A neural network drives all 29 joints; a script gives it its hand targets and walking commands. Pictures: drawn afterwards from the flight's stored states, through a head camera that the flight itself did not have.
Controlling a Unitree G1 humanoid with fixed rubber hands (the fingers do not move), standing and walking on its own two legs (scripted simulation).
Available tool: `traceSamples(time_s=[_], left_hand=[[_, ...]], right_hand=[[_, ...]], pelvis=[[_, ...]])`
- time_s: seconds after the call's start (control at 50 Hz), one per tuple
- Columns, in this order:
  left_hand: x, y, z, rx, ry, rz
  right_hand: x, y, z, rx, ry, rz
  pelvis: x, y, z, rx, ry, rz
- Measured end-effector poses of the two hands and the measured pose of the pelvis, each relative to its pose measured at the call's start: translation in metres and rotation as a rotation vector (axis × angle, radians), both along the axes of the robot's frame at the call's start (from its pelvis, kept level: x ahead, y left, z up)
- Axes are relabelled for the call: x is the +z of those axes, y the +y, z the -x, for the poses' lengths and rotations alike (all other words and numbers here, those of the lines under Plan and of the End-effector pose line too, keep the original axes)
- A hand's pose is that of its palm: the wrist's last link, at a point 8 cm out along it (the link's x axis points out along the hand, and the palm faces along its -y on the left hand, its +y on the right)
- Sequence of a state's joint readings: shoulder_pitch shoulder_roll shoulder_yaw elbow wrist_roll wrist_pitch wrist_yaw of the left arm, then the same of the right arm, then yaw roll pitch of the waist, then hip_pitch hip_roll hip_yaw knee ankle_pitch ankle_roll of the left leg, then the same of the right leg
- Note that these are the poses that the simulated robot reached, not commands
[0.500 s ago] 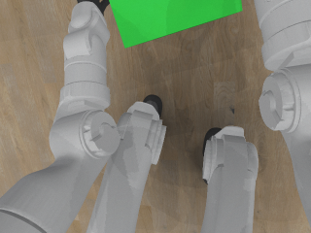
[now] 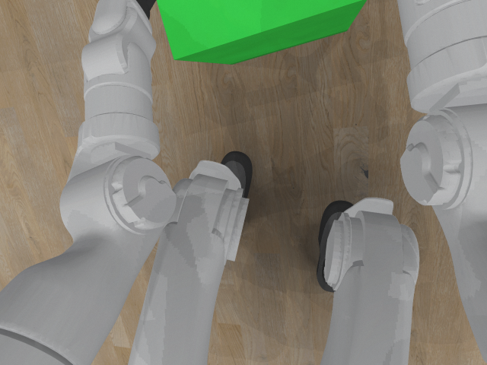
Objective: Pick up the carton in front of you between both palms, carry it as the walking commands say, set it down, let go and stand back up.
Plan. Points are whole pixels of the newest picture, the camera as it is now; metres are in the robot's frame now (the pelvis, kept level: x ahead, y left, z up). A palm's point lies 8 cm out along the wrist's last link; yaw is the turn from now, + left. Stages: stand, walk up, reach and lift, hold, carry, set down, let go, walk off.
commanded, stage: set down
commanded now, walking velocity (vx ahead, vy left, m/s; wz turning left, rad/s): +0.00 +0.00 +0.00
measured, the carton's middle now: out of the picture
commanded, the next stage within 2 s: let go in 1.60 s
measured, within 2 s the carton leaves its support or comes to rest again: neither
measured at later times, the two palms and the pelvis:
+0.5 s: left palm (116, 28) +0.47 +0.26 -0.19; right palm out of the picture +0.58 -0.09 -0.22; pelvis -0.02 +0.01 -0.01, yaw +0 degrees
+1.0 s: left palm out of the picture +0.48 +0.27 -0.07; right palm out of the picture +0.62 -0.08 -0.06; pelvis -0.02 +0.02 +0.06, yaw -1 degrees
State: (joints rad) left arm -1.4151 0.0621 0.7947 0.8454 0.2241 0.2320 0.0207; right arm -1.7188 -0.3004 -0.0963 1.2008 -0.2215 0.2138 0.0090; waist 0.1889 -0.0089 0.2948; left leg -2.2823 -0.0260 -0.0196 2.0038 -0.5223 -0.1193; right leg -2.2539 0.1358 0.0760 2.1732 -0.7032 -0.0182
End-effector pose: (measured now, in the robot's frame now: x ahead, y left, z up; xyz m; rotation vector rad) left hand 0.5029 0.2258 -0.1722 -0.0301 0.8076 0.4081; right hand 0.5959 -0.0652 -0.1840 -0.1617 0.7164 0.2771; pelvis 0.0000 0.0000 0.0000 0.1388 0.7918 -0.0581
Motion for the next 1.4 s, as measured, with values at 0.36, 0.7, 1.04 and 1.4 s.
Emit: traceSamples(time_s=[0.36,0.7,1.04,1.4], left_hand=[[-0.011,0.002,0.007,-0.026,0.013,-0.008],[0.005,0.037,0.015,0.064,-0.099,-0.008],[0.116,0.041,0.02,0.097,-0.155,0.006],[0.228,0.037,0.02,0.098,-0.156,-0.021]], right_hand=[[-0.009,-0.005,0.002,0.046,-0.032,0.01],[0.019,-0.028,-0.013,-0.007,-0.101,0.075],[0.135,-0.021,-0.024,-0.02,-0.058,0.09],[0.242,-0.032,-0.028,-0.007,-0.066,0.079]], pelvis=[[-0.008,0.004,0.005,-0.011,-0.043,-0.007],[-0.006,0.019,0.027,0.001,-0.118,0.03],[0.065,0.021,0.021,0.041,-0.05,0.068],[0.156,0.016,0.003,0.028,0.041,0.059]])
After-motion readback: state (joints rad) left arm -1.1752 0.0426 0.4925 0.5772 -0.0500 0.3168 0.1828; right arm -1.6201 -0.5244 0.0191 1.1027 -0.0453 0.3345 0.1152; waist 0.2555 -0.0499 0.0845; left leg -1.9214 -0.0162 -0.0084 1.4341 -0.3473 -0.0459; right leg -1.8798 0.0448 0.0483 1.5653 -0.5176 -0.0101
